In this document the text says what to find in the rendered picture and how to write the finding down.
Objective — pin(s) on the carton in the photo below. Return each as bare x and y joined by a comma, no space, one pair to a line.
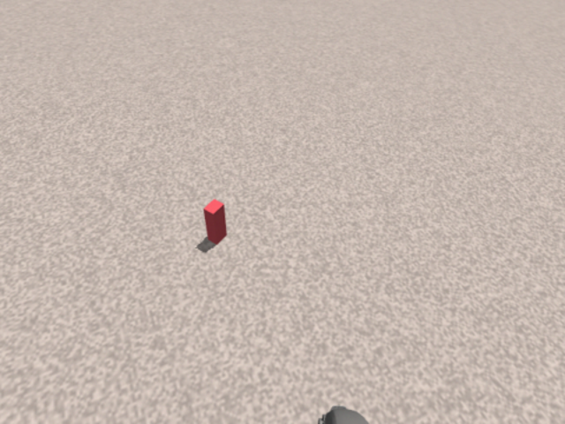
215,221

